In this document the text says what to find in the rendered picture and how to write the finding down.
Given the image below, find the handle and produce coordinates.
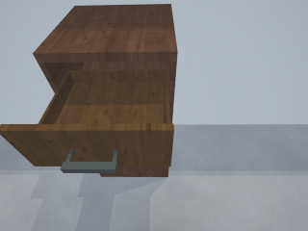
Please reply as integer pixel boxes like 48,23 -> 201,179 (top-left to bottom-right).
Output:
60,150 -> 118,173

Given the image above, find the cabinet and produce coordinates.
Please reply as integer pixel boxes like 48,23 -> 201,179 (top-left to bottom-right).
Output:
33,4 -> 178,177

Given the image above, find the drawer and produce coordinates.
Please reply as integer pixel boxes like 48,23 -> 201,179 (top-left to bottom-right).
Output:
0,69 -> 174,167

